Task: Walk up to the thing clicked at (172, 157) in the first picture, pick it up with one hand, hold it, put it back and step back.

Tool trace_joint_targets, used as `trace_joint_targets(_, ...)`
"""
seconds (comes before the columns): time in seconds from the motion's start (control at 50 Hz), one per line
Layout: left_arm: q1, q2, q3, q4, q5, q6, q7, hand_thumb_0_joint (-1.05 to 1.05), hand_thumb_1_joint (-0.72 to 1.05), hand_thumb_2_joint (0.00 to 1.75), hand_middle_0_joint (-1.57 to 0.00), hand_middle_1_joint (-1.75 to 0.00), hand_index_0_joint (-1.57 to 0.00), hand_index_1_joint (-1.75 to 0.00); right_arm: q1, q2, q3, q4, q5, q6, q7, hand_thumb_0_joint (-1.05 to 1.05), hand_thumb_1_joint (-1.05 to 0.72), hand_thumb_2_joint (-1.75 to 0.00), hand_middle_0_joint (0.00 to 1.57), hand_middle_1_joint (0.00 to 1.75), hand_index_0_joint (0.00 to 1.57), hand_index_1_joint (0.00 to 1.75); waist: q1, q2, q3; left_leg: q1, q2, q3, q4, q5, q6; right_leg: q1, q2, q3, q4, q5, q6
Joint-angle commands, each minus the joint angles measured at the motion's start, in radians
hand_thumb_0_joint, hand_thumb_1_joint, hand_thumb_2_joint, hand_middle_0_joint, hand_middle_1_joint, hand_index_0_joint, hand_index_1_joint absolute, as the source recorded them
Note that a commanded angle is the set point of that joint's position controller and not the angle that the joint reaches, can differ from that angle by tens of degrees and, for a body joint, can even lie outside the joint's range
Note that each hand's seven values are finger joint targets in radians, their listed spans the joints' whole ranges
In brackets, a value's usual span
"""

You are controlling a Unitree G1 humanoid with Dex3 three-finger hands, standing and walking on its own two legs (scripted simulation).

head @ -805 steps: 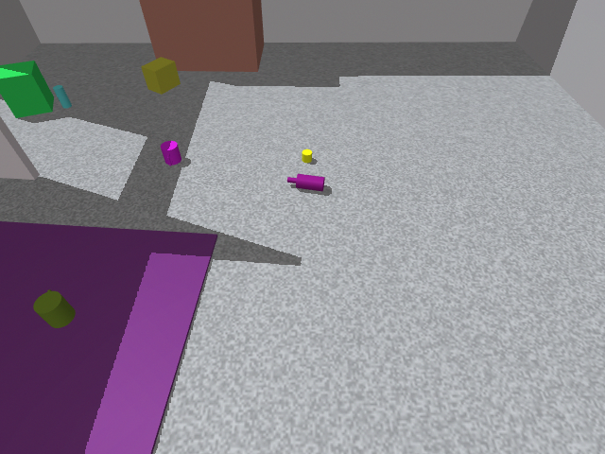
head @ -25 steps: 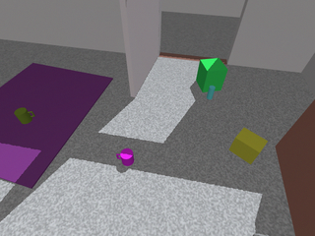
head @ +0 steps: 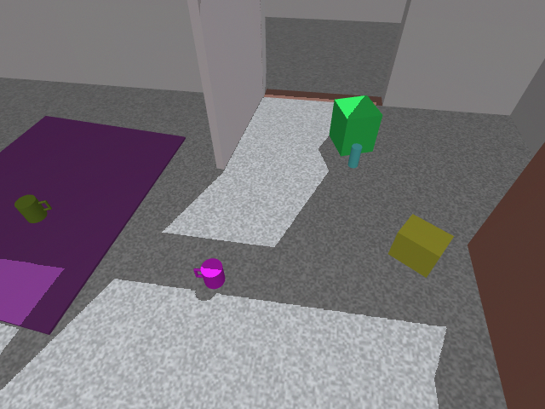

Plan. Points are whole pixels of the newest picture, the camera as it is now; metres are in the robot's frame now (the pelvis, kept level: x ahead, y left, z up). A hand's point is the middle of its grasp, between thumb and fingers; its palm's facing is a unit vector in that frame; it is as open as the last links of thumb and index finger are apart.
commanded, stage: stand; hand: left
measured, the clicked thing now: (209, 273) +0.76 +0.27 -0.73
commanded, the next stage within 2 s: walk up in 0.50 s
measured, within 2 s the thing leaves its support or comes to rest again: neither
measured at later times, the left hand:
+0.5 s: hand out of the picture +0.08 +0.25 -0.15, palm faces -0.03 -0.94 -0.35, open 7.4 cm
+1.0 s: hand out of the picture +0.14 +0.34 -0.17, palm faces -0.03 -0.94 -0.33, open 7.4 cm
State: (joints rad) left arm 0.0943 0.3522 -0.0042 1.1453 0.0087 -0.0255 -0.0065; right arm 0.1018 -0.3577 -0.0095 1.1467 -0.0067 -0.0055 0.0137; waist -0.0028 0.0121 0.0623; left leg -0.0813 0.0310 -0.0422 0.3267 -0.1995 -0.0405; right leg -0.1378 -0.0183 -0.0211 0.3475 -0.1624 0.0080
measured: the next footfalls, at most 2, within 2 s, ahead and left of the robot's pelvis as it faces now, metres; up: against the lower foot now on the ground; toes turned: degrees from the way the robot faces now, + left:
left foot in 0.78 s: +0.14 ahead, +0.16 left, +0.00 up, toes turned +5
right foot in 1.26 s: +0.34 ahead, -0.10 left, +0.00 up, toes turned -4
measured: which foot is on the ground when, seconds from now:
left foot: down 0.00-0.56, up 0.58-0.76, down 0.78-1.00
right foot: down 0.00-0.78, up 0.80-1.00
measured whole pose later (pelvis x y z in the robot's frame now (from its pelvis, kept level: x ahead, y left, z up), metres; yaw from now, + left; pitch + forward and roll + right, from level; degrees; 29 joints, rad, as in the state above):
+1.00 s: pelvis +0.11 +0.06 -0.01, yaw +1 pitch -4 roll +0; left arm 0.29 0.44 0.07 0.98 0.02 0.00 -0.06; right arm 0.35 -0.37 -0.07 0.96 -0.03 -0.07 0.04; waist -0.02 -0.07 0.07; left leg -0.12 0.01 0.08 0.45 -0.26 0.04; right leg -0.46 0.00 0.09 1.00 -0.29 -0.02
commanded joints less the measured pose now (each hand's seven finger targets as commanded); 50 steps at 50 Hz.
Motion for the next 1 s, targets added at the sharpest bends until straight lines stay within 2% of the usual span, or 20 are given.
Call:
trace_joint_targets(0.0, -0.041, 0.228, 0.045, -0.055, -0.003, -0.016, 0.012, 0.0, 0.9, 0.9, -0.2, -0.3, -0.2, -0.3, -0.041, -0.206, -0.032, -0.065, 0.0, -0.021, -0.014, 0.0, -0.9, -0.9, 0.2, 0.3, 0.2, 0.3, 0.005, -0.016, -0.08, -0.043, 0.084, -0.054, -0.046, 0.106, 0.045, 0.046, -0.117, 0.103, -0.067, 0.109, -0.026)
trace_joint_targets(0.08, -0.051, 0.233, 0.048, -0.057, -0.002, -0.011, 0.012, 0.0, 0.9, 0.9, -0.2, -0.3, -0.2, -0.3, -0.027, -0.208, -0.033, -0.063, -0.002, -0.017, -0.013, 0.0, -0.9, -0.9, 0.2, 0.3, 0.2, 0.3, 0.004, -0.036, -0.055, -0.074, 0.079, -0.053, -0.054, 0.035, 0.048, 0.027, -0.113, 0.114, -0.088, -0.018, -0.028)
trace_joint_targets(0.46, -0.043, 0.228, 0.045, -0.062, -0.007, -0.009, 0.009, 0.0, 0.9, 0.9, -0.2, -0.3, -0.2, -0.3, -0.009, -0.209, -0.024, -0.068, -0.001, -0.023, -0.019, 0.0, -0.9, -0.9, 0.2, 0.3, 0.2, 0.3, 0.003, -0.008, -0.101, -0.037, 0.092, -0.051, -0.047, 0.14, 0.046, 0.053, -0.108, 0.094, -0.047, 0.135, -0.031)
trace_joint_targets(0.48, 0.033, 0.276, 0.1, -0.112, 0.01, -0.015, -0.012, 0.0, 0.9, 0.9, -0.2, -0.3, -0.2, -0.3, 0.056, -0.272, -0.07, -0.116, -0.012, -0.034, -0.001, 0.0, -0.9, -0.9, 0.2, 0.3, 0.2, 0.3, 0.014, -0.019, -0.183, -0.051, 0.038, -0.038, 0.044, -0.281, 0.113, 0.112, -0.055, 0.081, 0.011, -0.317, -0.068)
trace_joint_targets(0.5, 0.076, 0.285, 0.11, -0.095, 0.021, -0.014, -0.018, 0.0, 0.9, 0.9, -0.2, -0.3, -0.2, -0.3, 0.048, -0.269, -0.077, -0.123, -0.02, -0.033, 0.007, 0.0, -0.9, -0.9, 0.2, 0.3, 0.2, 0.3, 0.035, -0.03, -0.113, -0.191, 0.044, -0.052, 0.081, -0.442, 0.126, 0.107, -0.086, 0.14, -0.003, -0.51, -0.096)
trace_joint_targets(0.52, 0.11, 0.3, 0.123, -0.095, 0.026, -0.014, -0.02, 0.0, 0.9, 0.9, -0.2, -0.3, -0.2, -0.3, 0.021, -0.258, -0.075, -0.137, -0.027, -0.029, 0.011, 0.0, -0.9, -0.9, 0.2, 0.3, 0.2, 0.3, 0.06, -0.072, -0.04, -0.341, 0.007, -0.011, 0.148, -0.468, 0.108, 0.133, -0.129, 0.23, -0.069, -0.622, -0.12)
trace_joint_targets(0.54, 0.135, 0.324, 0.136, -0.106, 0.027, -0.015, -0.022, 0.0, 0.9, 0.9, -0.2, -0.3, -0.2, -0.3, -0.008, -0.232, -0.072, -0.162, -0.028, -0.028, 0.017, 0.0, -0.9, -0.9, 0.2, 0.3, 0.2, 0.3, 0.079, -0.163, 0.014, -0.426, -0.037, 0.071, 0.319, -0.358, 0.086, 0.127, -0.241, 0.361, -0.181, -0.69, -0.169)
trace_joint_targets(0.56, 0.132, 0.351, 0.149, -0.129, 0.027, -0.021, -0.018, 0.0, 0.9, 0.9, -0.2, -0.3, -0.2, -0.3, -0.017, -0.228, -0.079, -0.184, -0.036, -0.028, 0.016, 0.0, -0.9, -0.9, 0.2, 0.3, 0.2, 0.3, 0.089, -0.189, 0.067, -0.51, 0.01, 0.039, 0.457, -0.315, 0.071, 0.114, -0.347, 0.455, -0.239, -0.64, -0.234)
trace_joint_targets(0.6, 0.139, 0.329, 0.152, -0.153, 0.026, -0.031, -0.019, 0.0, 0.9, 0.9, -0.2, -0.3, -0.2, -0.3, -0.01, -0.235, -0.089, -0.195, -0.031, -0.042, 0.021, 0.0, -0.9, -0.9, 0.2, 0.3, 0.2, 0.3, 0.083, -0.126, 0.105, -0.539, 0.061, -0.011, 0.444, -0.275, 0.074, 0.128, -0.337, 0.414, -0.215, -0.432, -0.264)
trace_joint_targets(0.64, 0.13, 0.317, 0.148, -0.173, 0.029, -0.031, -0.024, 0.0, 0.9, 0.9, -0.2, -0.3, -0.2, -0.3, 0.009, -0.221, -0.094, -0.209, -0.033, -0.054, 0.031, 0.0, -0.9, -0.9, 0.2, 0.3, 0.2, 0.3, 0.065, -0.13, 0.071, -0.436, 0.061, 0.007, 0.389, -0.291, 0.071, 0.073, -0.283, 0.316, -0.193, -0.363, -0.238)
trace_joint_targets(0.68, 0.048, 0.325, 0.145, -0.224, 0.031, -0.027, -0.035, 0.0, 0.9, 0.9, -0.2, -0.3, -0.2, -0.3, 0.095, -0.217, -0.107, -0.201, -0.031, -0.056, 0.043, 0.0, -0.9, -0.9, 0.2, 0.3, 0.2, 0.3, 0.011, -0.186, 0.053, -0.266, 0.053, 0.041, 0.337, -0.237, 0.073, -0.074, -0.244, 0.233, -0.174, -0.386, -0.21)
trace_joint_targets(0.72, -0.06, 0.301, 0.135, -0.273, 0.026, -0.018, -0.039, 0.0, 0.9, 0.9, -0.2, -0.3, -0.2, -0.3, 0.289, -0.221, -0.129, -0.156, -0.027, -0.057, 0.038, 0.0, -0.9, -0.9, 0.2, 0.3, 0.2, 0.3, -0.108, -0.158, 0.01, 0.031, 0.03, 0.087, 0.206, -0.02, 0.067, -0.287, -0.168, 0.114, -0.022, -0.414, -0.152)
trace_joint_targets(0.74, -0.077, 0.253, 0.124, -0.29, 0.027, -0.01, -0.04, 0.0, 0.9, 0.9, -0.2, -0.3, -0.2, -0.3, 0.413, -0.237, -0.148, -0.116, -0.032, -0.058, 0.028, 0.0, -0.9, -0.9, 0.2, 0.3, 0.2, 0.3, -0.164, -0.035, -0.021, 0.197, 0.0, 0.072, 0.171, 0.018, 0.048, -0.413, -0.095, 0.049, 0.189, -0.427, -0.115)
trace_joint_targets(0.76, -0.008, 0.169, 0.099, -0.301, 0.023, -0.004, -0.039, 0.0, 0.9, 0.9, -0.2, -0.3, -0.2, -0.3, 0.5, -0.314, -0.171, -0.105, -0.044, -0.063, 0.014, 0.0, -0.9, -0.9, 0.2, 0.3, 0.2, 0.3, -0.191, 0.252, -0.042, 0.283, 0.113, -0.139, 0.006, -0.229, 0.062, -0.556, 0.048, -0.02, 0.537, -0.477, -0.089)
trace_joint_targets(0.78, 0.076, 0.146, 0.088, -0.292, 0.017, 0.002, -0.033, 0.0, 0.9, 0.9, -0.2, -0.3, -0.2, -0.3, 0.447, -0.369, -0.175, -0.153, -0.056, -0.073, 0.002, 0.0, -0.9, -0.9, 0.2, 0.3, 0.2, 0.3, -0.144, 0.303, -0.026, 0.168, 0.312, -0.547, -0.166, -0.55, 0.105, -0.633, 0.121, 0.113, 0.759, -0.443, -0.061)
trace_joint_targets(0.8, 0.124, 0.242, 0.108, -0.271, 0.012, 0.01, -0.026, 0.0, 0.9, 0.9, -0.2, -0.3, -0.2, -0.3, 0.263, -0.401, -0.175, -0.22, -0.04, -0.075, -0.003, 0.0, -0.9, -0.9, 0.2, 0.3, 0.2, 0.3, -0.074, 0.148, 0.003, -0.001, 0.359, -0.603, -0.222, -0.675, 0.158, -0.548, 0.053, 0.2, 0.774, -0.343, -0.073)
trace_joint_targets(0.82, 0.157, 0.273, 0.113, -0.255, 0.003, 0.01, -0.027, 0.0, 0.9, 0.9, -0.2, -0.3, -0.2, -0.3, 0.195, -0.403, -0.168, -0.247, -0.026, -0.078, 0.0, 0.0, -0.9, -0.9, 0.2, 0.3, 0.2, 0.3, -0.037, 0.133, 0.054, -0.087, 0.377, -0.572, -0.233, -0.699, 0.204, -0.501, 0.002, 0.208, 0.778, -0.293, -0.076)
trace_joint_targets(0.84, 0.174, 0.29, 0.112, -0.24, -0.002, 0.006, -0.027, 0.0, 0.9, 0.9, -0.2, -0.3, -0.2, -0.3, 0.151, -0.367, -0.156, -0.264, -0.023, -0.081, 0.0, 0.0, -0.9, -0.9, 0.2, 0.3, 0.2, 0.3, -0.008, 0.095, 0.068, -0.078, 0.337, -0.468, -0.198, -0.584, 0.218, -0.495, -0.011, 0.204, 0.784, -0.249, -0.065)
trace_joint_targets(0.88, 0.244, 0.292, 0.124, -0.202, 0.0, 0.004, -0.034, 0.0, 0.9, 0.9, -0.2, -0.3, -0.2, -0.3, 0.133, -0.302, -0.135, -0.293, -0.019, -0.092, 0.001, 0.0, -0.9, -0.9, 0.2, 0.3, 0.2, 0.3, 0.022, 0.124, 0.068, -0.07, 0.257, -0.279, -0.162, -0.417, 0.193, -0.456, -0.032, 0.184, 0.717, -0.164, -0.047)
trace_joint_targets(0.98, 0.19, 0.261, 0.115, -0.242, 0.009, 0.008, -0.056, 0.0, 0.9, 0.9, -0.2, -0.3, -0.2, -0.3, 0.214, -0.298, -0.135, -0.299, -0.009, -0.109, 0.0, 0.0, -0.9, -0.9, 0.2, 0.3, 0.2, 0.3, -0.007, 0.1, 0.126, -0.092, 0.236, -0.114, -0.184, -0.176, 0.212, -0.431, -0.04, 0.143, 0.565, -0.056, 0.001)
